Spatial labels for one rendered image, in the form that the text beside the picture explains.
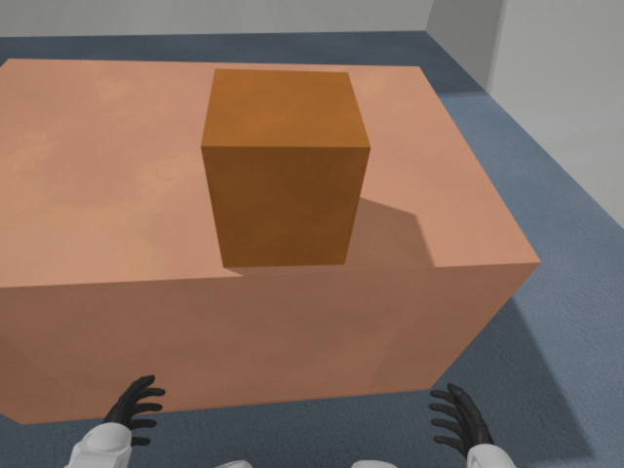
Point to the robot left hand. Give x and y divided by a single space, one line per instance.
126 407

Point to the robot left forearm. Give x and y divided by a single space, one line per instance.
105 446

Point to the robot right forearm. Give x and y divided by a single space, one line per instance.
488 456

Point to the pedestal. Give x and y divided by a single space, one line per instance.
110 267

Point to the carton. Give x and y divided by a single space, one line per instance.
285 154

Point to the robot right hand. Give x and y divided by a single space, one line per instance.
471 428

